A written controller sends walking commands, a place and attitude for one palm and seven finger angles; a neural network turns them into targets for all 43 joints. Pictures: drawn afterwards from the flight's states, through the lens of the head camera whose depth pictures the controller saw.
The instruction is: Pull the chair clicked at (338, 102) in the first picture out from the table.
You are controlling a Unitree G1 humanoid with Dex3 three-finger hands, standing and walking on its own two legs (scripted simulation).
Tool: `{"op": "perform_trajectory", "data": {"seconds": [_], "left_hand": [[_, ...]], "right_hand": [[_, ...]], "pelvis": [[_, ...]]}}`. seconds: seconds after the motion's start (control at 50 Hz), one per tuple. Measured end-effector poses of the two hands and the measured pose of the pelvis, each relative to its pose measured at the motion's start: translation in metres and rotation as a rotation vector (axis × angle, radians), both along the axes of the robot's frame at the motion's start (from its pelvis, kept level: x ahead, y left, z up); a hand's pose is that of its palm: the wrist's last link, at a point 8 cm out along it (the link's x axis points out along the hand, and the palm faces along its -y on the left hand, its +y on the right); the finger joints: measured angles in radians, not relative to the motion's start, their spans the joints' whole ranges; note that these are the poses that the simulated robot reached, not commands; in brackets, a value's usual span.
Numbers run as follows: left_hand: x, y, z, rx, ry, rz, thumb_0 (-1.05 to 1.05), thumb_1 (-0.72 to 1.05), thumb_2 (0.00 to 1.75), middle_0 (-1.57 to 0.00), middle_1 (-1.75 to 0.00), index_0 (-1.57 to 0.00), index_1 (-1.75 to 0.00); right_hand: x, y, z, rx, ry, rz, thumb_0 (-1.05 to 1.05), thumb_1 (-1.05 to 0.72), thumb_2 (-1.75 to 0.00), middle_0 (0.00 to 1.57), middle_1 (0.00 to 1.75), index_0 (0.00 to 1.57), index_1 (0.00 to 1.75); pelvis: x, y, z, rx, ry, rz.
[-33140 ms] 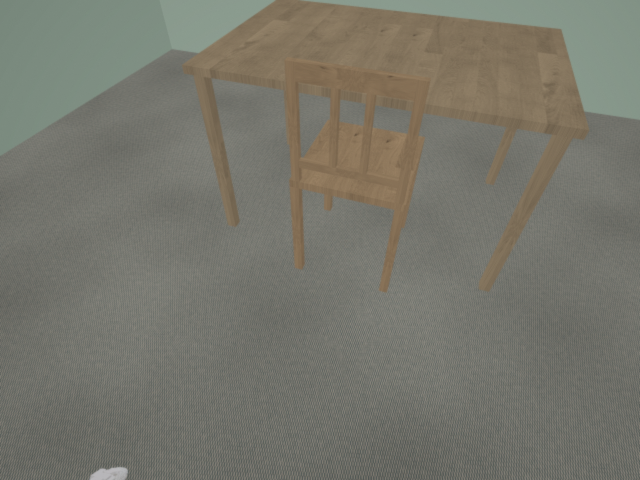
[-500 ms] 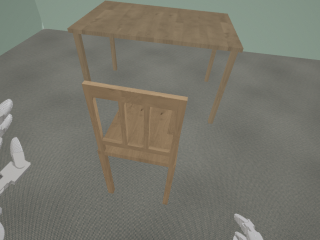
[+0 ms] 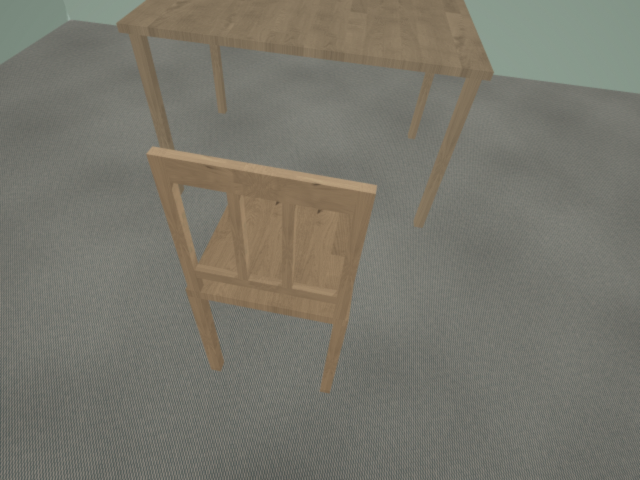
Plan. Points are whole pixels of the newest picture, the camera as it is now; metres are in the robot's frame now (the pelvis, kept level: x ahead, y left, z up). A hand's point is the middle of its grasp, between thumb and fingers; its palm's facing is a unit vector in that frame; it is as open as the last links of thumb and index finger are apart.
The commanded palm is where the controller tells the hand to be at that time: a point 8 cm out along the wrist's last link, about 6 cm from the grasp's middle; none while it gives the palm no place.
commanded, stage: let the arm hang, fingers relaxed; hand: left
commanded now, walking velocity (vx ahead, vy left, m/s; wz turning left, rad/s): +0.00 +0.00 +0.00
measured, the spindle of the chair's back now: (240, 238) +0.55 +0.17 -0.10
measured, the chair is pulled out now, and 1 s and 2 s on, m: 0.66 0.66 0.66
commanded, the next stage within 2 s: look to check the result in 0.82 s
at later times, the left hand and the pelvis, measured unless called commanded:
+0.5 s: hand out of the picture -0.01 +0.17 -0.16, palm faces -0.02 -0.98 -0.21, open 7.4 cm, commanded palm none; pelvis +0.01 -0.01 +0.01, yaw -1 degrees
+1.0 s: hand out of the picture +0.02 +0.16 -0.17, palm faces -0.02 -0.98 -0.19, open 7.4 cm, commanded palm none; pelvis +0.02 -0.01 +0.01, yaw -1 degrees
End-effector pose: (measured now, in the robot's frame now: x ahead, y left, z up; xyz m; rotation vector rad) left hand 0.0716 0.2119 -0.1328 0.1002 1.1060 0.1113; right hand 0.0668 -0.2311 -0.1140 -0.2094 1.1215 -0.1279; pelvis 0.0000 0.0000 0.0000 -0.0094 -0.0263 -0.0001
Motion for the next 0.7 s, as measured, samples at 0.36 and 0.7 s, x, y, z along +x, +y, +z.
{"op": "perform_trajectory", "data": {"seconds": [0.36,0.7], "left_hand": [[-0.105,0.028,0.007,0.118,0.372,0.015,0.0,0.92,0.9,-0.2,-0.3,-0.2,-0.3],[-0.047,-0.007,-0.003,0.055,0.248,-0.02,0.02,0.94,0.9,-0.2,-0.3,-0.2,-0.3]], "right_hand": [[-0.084,0.003,-0.024,0.066,0.284,-0.092,0.01,-0.91,-0.9,0.2,0.3,0.19,0.3],[-0.073,0.01,-0.025,0.085,0.253,-0.117,0.01,-0.91,-0.9,0.2,0.3,0.19,0.3]], "pelvis": [[0.004,-0.007,0.006,0.001,0.009,-0.008],[0.013,-0.014,0.007,0.007,-0.001,-0.021]]}}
